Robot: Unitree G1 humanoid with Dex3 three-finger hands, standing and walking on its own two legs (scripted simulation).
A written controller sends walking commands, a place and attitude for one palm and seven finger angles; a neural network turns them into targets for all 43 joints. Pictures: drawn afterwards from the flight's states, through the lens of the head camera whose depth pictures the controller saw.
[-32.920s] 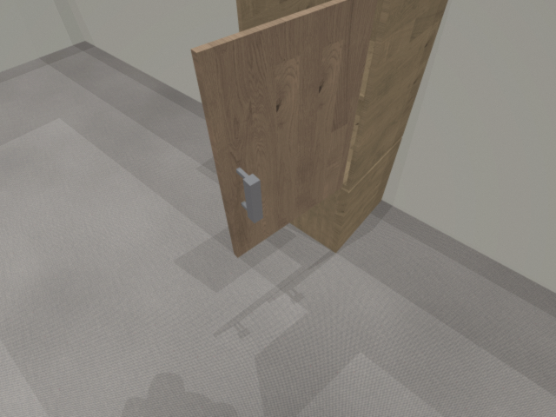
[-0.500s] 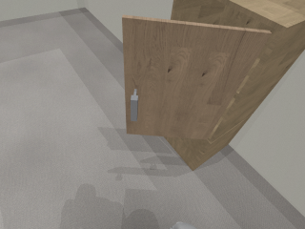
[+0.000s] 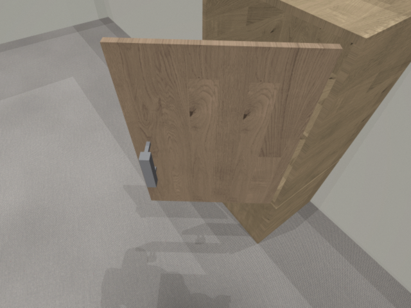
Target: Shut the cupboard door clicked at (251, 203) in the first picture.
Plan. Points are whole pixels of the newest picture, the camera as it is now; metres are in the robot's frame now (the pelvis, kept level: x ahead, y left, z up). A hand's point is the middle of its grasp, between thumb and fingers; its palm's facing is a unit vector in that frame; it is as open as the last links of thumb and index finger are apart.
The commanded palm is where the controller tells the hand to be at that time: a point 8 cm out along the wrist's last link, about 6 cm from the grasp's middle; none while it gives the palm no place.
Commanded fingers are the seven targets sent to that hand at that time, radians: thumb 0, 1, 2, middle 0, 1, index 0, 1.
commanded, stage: come to a stop and stand still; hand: left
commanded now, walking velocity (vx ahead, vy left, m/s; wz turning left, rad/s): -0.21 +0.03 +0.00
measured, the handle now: (150, 164) +0.47 +0.19 -0.08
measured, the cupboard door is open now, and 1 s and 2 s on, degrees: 52 52 52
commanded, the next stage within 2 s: look again from close up in 0.72 s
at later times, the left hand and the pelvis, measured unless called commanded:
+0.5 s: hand out of the picture +0.01 +0.16 -0.18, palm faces +0.01 -0.97 -0.25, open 7.4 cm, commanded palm none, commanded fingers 0.00 0.90 0.90 -0.20 -0.30 -0.20 -0.30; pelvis -0.04 -0.03 -0.02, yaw +0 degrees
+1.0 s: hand out of the picture -0.04 +0.17 -0.18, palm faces +0.02 -0.98 -0.20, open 7.4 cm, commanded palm none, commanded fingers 0.00 0.90 0.90 -0.20 -0.30 -0.20 -0.30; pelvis -0.04 -0.02 +0.00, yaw +0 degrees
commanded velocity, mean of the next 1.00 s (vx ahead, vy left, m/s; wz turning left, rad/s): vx -0.02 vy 0.00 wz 0.00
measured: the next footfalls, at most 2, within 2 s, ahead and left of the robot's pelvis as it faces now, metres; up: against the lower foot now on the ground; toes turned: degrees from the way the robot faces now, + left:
left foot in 0.02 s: +0.07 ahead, +0.10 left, +0.00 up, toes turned +1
right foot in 0.32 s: -0.01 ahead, -0.15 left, +0.00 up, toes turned -1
